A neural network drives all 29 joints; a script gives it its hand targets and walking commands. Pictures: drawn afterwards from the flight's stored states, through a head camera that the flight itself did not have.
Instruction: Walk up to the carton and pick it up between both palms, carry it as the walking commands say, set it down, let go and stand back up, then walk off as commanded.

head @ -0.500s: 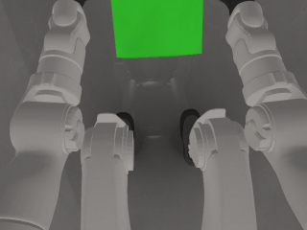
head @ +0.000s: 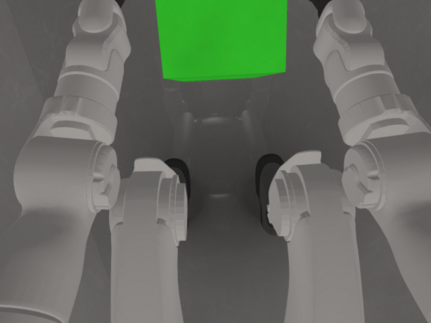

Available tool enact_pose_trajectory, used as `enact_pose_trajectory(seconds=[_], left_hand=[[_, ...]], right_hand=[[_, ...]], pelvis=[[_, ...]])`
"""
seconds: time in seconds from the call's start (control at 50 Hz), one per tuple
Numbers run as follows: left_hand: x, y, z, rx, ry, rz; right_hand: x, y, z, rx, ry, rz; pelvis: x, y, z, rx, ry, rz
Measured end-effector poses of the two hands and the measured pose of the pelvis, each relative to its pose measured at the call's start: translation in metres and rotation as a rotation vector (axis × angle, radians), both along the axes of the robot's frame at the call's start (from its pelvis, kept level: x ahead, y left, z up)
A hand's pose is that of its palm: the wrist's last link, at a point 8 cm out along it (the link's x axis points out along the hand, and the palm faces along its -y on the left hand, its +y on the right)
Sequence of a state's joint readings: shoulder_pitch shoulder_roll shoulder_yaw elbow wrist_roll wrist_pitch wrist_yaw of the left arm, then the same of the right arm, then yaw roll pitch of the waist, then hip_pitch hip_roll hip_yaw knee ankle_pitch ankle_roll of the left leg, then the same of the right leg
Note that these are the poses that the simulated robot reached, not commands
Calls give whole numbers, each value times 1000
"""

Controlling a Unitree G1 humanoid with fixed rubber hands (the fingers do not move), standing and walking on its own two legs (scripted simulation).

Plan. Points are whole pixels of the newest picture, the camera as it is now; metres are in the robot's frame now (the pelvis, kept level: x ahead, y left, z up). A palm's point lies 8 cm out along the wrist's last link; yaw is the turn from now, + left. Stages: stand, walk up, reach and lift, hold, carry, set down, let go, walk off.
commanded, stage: reach and lift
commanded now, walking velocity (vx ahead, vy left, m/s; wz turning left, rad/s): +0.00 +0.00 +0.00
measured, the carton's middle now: out of the picture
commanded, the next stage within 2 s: none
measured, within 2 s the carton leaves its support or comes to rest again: leaves its support in 0.94 s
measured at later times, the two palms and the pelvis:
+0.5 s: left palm out of the picture +0.54 +0.13 -0.18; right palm out of the picture +0.54 -0.12 -0.18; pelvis +0.00 +0.00 +0.00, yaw +0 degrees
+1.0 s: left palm out of the picture +0.54 +0.13 -0.17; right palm out of the picture +0.53 -0.12 -0.17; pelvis +0.01 +0.00 +0.00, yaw +0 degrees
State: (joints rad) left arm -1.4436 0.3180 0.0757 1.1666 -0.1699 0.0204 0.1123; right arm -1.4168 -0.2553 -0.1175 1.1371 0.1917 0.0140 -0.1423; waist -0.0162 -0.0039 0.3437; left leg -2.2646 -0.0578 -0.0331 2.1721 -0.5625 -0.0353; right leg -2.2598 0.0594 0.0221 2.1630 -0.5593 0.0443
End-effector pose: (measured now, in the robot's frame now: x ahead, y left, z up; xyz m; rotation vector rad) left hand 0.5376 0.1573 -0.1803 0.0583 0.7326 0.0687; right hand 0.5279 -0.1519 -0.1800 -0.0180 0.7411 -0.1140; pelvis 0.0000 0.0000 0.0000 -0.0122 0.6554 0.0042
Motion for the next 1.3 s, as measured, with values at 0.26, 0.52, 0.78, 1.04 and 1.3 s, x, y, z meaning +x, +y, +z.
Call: enact_pose_trajectory(seconds=[0.26, 0.52, 0.78, 1.04, 1.3], left_hand=[[3, -23, 0, -8, -7, -31], [4, -27, 2, -20, 26, -12], [4, -30, 5, -28, 51, -28], [1, -32, 13, -18, 36, 6], [3, -31, 46, -19, -18, 49]], right_hand=[[5, 29, 0, 27, -2, 43], [8, 34, 3, 5, 27, 34], [6, 29, 6, 11, 54, 36], [3, 31, 14, 4, 38, 10], [1, 36, 45, 17, -18, -33]], pelvis=[[1, 0, 3, -1, 1, -1], [5, 1, -2, -2, -15, 0], [12, 2, -8, -6, -16, 2], [12, 1, -4, -3, -12, 5], [6, 1, 4, -6, 6, 11]])
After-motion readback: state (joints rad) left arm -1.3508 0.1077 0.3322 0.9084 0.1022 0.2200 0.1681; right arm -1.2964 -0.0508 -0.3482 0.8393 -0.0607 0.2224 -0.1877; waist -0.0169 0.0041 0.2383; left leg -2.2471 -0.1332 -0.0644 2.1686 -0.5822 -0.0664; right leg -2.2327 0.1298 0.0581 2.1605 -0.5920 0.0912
